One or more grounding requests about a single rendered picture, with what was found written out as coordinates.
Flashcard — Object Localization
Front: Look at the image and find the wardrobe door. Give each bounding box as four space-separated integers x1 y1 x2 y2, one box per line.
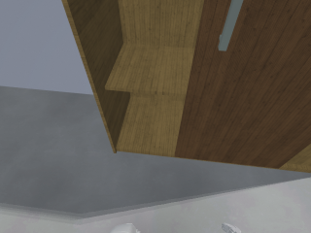
175 0 311 169
287 144 311 166

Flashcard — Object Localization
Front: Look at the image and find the handle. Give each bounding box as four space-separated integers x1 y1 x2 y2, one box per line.
218 0 244 51

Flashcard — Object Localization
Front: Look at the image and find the robot right hand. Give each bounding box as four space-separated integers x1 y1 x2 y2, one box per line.
222 222 241 233

